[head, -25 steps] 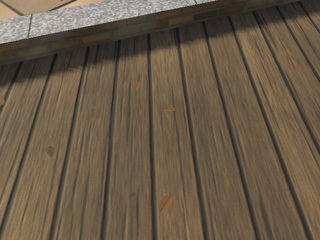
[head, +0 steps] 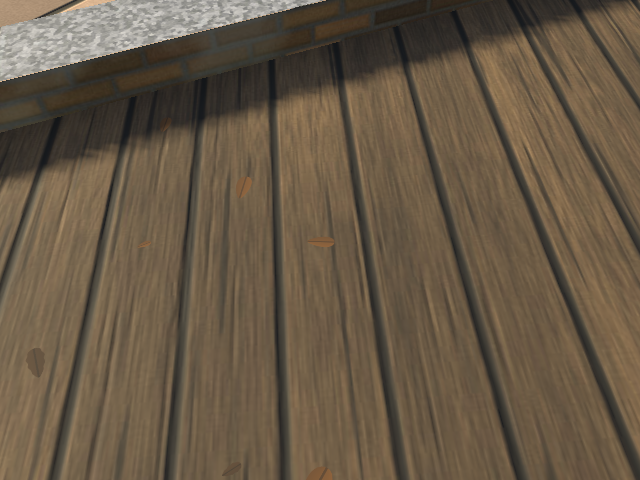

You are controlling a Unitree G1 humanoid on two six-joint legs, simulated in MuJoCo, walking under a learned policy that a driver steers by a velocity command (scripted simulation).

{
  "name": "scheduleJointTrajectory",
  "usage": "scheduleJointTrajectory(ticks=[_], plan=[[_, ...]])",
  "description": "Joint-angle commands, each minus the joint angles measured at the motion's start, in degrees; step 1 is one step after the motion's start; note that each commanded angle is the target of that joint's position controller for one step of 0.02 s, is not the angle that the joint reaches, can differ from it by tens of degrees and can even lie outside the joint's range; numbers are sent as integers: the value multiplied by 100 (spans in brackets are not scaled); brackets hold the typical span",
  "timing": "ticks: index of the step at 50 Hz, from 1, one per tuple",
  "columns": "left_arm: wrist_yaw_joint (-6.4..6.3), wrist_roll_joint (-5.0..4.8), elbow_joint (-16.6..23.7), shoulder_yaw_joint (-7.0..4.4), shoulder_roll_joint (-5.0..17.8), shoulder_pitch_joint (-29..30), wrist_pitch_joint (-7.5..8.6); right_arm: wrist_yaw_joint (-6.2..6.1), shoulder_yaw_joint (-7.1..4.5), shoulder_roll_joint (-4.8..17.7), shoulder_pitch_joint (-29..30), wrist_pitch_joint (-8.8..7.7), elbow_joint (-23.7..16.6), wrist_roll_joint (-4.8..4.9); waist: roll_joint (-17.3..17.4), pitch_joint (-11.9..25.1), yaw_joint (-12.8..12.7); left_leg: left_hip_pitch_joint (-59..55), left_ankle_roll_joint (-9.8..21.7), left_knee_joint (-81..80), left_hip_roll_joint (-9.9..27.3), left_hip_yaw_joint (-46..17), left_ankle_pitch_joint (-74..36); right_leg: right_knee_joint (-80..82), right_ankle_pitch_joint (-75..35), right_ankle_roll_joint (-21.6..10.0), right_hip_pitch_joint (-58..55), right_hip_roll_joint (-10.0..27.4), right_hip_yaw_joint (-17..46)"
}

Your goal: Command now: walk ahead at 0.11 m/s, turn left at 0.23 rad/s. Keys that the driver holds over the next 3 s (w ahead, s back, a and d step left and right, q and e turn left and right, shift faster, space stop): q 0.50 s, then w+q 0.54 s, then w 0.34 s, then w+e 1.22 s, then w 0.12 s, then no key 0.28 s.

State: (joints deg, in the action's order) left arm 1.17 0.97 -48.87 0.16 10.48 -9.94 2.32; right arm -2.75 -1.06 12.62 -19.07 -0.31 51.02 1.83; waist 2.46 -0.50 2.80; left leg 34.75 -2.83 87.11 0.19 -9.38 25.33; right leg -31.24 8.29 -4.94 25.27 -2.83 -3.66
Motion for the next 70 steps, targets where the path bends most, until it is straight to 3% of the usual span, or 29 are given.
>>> scheduleJointTrajectory(ticks=[1,3,9,13,14,15,16,17,19,25,27,29,34,38,40,41,42,43,47,52,58,60,62,63,64,65,66,68,70], plan=[[-115,111,410,-179,709,443,125,-106,-93,111,-623,168,-366,-219,-650,440,325,-567,-298,-2275,591,129,-765,1446,-1830,-1016,157,1840,1255],[-218,99,374,-285,937,329,123,-53,-110,163,-112,117,-557,-158,-924,655,136,-1222,-277,-3452,492,469,-1154,1344,-2038,-793,105,1512,637],[-483,-138,425,-573,1293,-106,-279,65,-286,499,1121,297,-1282,-171,-816,451,-349,-560,99,-3968,365,750,-676,1558,385,-877,-896,2247,1289],[-527,-192,530,-626,1182,26,-427,208,-388,458,805,315,-1211,-166,-553,507,-136,-1707,550,-5366,33,1079,-1106,684,430,-219,-708,1910,655],[-481,-123,502,-586,948,-150,-434,190,-505,765,515,304,-1155,-172,100,509,-111,-2379,790,-5976,367,451,-1900,-323,784,241,-160,1523,90],[-427,73,884,-464,592,37,-371,123,-682,1514,412,288,-1266,-155,1849,384,-230,-3264,1679,-6409,1691,-1784,-3488,-2305,2292,912,1657,488,-685],[-413,56,1034,-500,718,830,-256,153,-612,1297,-58,202,-1318,-357,1350,743,346,-3515,2421,-6666,2050,-2482,-3984,-3462,3134,921,2401,123,440],[-401,-46,1043,-538,826,816,-224,166,-590,1304,60,101,-1328,-441,853,746,166,-3619,2359,-6532,1915,-2087,-4335,-4003,2807,856,2667,176,779],[-521,24,866,-589,981,622,-251,86,-582,1205,848,82,-1541,-133,203,777,-153,-3546,1730,-6285,1451,-1278,-4756,-3932,1697,862,2678,374,901],[-430,-21,1094,-568,818,680,-330,35,-585,1232,956,184,-1653,-89,245,880,-331,-2742,1371,-6295,885,-968,-4162,-3244,476,952,1698,206,898],[-363,-45,1178,-571,824,888,-304,20,-603,1195,797,196,-1648,-23,341,817,-235,-2715,1349,-6561,755,-1245,-1997,-2521,200,950,1693,246,973],[-291,-95,1268,-575,821,1196,-230,2,-634,1262,692,174,-1657,-55,546,541,-91,-2550,1413,-6920,743,-1649,-352,-1722,61,946,1635,226,994],[-156,-144,1344,-614,861,1512,113,15,-665,1321,411,75,-1590,-76,643,376,97,-2374,1584,-6978,760,-2051,79,-530,527,790,817,54,985],[-81,-260,1182,-691,884,936,319,36,-593,1134,423,46,-1622,-36,653,323,-240,-1702,1539,-6758,452,-2237,515,542,625,523,-785,-26,798],[-130,-214,932,-817,1153,-93,365,53,-443,645,583,5,-1710,-82,163,643,-745,-363,1080,-5458,-64,-1701,821,919,542,188,-2835,806,1273],[-138,18,815,-910,1597,-799,328,69,-351,306,521,-47,-1910,8,-1199,1025,-792,893,716,-3912,-808,-505,917,1344,2155,-473,-3879,1911,3038],[-74,25,715,-967,1658,-991,342,63,-465,824,672,-135,-2056,53,-1618,567,-824,1893,631,-2987,-524,-431,867,1747,3065,-1012,-3702,2547,4332],[-91,-86,799,-887,1373,-706,338,86,-569,1171,709,-164,-2005,9,-1360,89,-689,2182,549,-2508,-199,-358,368,1778,2987,-969,-3386,2489,3929],[-169,-92,840,-687,898,-165,280,226,-541,877,691,-132,-1824,-92,-850,-166,-456,1633,351,-2094,222,-7,-1031,2007,529,-423,-2357,1773,1982],[-167,-78,502,-697,1117,-371,284,329,-411,552,1126,-155,-1972,-117,-757,-180,-544,1224,210,-3101,332,460,-2136,2074,-1153,-350,-2010,1520,589],[-166,-318,109,-720,1503,-920,218,517,-316,446,1981,-270,-2286,-77,-732,-318,-693,209,511,-4895,172,957,-1999,1971,-1307,-343,-2258,1765,273],[-155,-361,28,-741,1657,-952,167,534,-405,624,1741,-285,-2283,-91,-847,-129,-405,-559,759,-5242,-115,1244,-1481,1394,-3013,-289,-2469,1855,155],[-179,-303,-39,-664,1569,-1027,161,466,-690,1119,134,-275,-1836,-73,-773,762,471,-3189,1132,-5560,-376,1323,-1952,-640,-4181,-10,-1694,1542,-290],[-169,-106,191,-505,1166,-1105,221,363,-830,1699,-760,-238,-1697,-106,203,1616,688,-5325,1671,-5474,991,-687,-1936,-2856,-1795,307,184,1100,-463],[-56,-118,154,-328,766,-1597,388,389,-773,1913,-935,-284,-1627,-90,1257,2732,336,-6135,2525,-6471,2214,-3540,-1150,-4346,2626,415,1324,249,572],[-9,-368,169,-520,1403,-1009,469,403,-637,1366,-908,-302,-1583,-149,663,2308,579,-5894,2243,-6696,1977,-3107,-873,-4748,2324,333,1886,511,1004],[-14,-407,390,-511,1402,-488,493,394,-568,1218,-408,-333,-1569,-115,633,1343,450,-5019,2023,-6777,1755,-2138,-1425,-4586,1812,272,2171,743,786],[-97,-175,369,-513,1278,-316,443,410,-456,916,343,-376,-1611,-156,137,569,-12,-3381,1779,-7059,1340,-1103,-2449,-3837,1072,279,1569,1122,730],[-83,-217,305,-490,1076,-634,298,394,-409,741,582,-451,-1571,-190,223,471,-327,-2785,1783,-7472,1216,-701,-2613,-3596,740,341,1109,1204,748]])
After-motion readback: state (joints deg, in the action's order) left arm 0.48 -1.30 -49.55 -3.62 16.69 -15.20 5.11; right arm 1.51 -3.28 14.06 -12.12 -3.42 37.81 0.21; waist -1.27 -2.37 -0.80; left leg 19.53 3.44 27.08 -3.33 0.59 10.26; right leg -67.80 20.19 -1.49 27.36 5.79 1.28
